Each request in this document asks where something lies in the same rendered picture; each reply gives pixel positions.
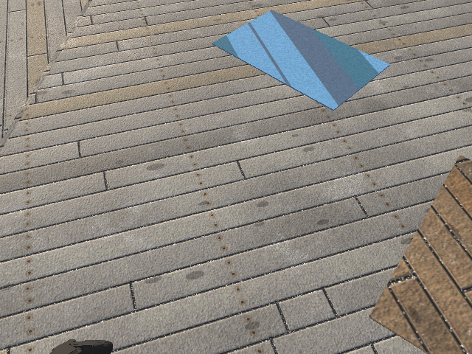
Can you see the robot left hand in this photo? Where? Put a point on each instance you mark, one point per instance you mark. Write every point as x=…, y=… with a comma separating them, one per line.
x=84, y=347

